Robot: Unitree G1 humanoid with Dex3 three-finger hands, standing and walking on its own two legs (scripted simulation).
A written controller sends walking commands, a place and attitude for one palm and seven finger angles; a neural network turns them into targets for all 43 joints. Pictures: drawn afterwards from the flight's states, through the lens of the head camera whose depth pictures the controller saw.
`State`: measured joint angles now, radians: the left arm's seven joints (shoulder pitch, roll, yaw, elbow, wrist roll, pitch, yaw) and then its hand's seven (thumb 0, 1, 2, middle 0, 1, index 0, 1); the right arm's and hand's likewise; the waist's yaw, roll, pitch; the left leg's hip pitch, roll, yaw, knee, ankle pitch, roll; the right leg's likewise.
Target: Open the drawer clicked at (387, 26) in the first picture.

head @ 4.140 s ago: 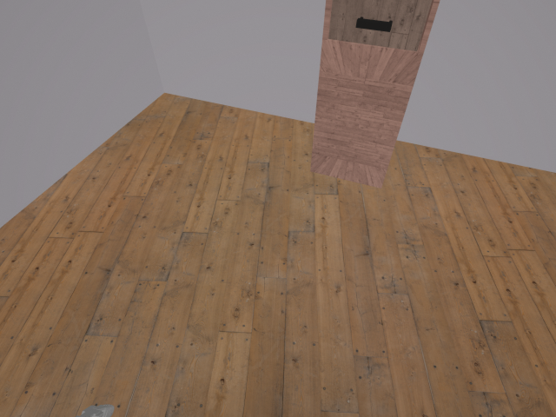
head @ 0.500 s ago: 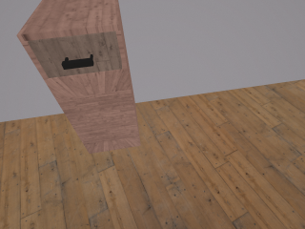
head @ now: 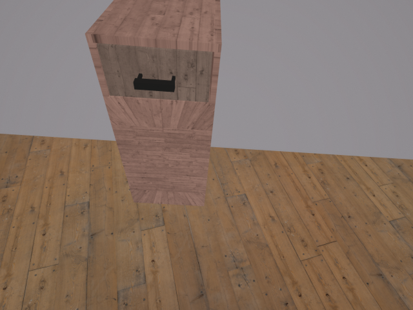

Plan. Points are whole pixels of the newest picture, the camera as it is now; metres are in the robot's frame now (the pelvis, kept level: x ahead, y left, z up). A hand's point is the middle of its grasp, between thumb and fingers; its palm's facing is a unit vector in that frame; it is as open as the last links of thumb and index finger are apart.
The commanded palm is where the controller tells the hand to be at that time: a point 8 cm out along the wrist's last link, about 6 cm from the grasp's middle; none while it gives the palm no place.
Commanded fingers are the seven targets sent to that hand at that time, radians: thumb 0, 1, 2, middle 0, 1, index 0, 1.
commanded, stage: take the last steps up to it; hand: left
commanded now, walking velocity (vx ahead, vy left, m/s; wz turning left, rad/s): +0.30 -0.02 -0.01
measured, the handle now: (155, 81) +0.74 +0.23 +0.03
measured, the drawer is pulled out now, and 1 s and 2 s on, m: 0.00 0.00 0.00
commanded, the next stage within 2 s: come to a stop and stand still in 0.46 s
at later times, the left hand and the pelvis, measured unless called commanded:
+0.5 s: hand (149, 300) +0.17 +0.14 -0.17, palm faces +0.05 -0.98 -0.20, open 7.2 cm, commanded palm none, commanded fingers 0.00 0.90 0.90 -0.20 -0.30 -0.20 -0.30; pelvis +0.14 -0.04 +0.00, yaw +1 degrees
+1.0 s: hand (141, 272) +0.23 +0.17 -0.18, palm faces +0.02 -0.97 -0.23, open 7.4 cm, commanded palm none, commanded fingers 0.00 0.90 0.90 -0.20 -0.30 -0.20 -0.30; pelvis +0.19 -0.03 +0.00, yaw -1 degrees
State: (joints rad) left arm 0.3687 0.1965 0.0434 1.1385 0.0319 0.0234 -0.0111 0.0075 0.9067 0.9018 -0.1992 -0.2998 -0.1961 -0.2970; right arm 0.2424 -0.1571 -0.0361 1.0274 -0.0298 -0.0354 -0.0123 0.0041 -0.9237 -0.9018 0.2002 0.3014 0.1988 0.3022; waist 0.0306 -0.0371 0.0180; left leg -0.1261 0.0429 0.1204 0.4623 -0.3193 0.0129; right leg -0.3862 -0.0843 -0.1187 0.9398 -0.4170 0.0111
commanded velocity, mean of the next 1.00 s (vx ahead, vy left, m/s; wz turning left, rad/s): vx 0.03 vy -0.04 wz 0.01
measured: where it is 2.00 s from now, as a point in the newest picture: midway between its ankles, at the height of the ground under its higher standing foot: outside the picture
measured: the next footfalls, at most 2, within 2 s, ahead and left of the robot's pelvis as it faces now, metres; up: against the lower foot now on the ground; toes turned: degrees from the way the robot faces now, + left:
right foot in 0.26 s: +0.19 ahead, -0.15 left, +0.00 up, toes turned -9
left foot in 0.62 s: +0.28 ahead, +0.09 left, +0.00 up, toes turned +10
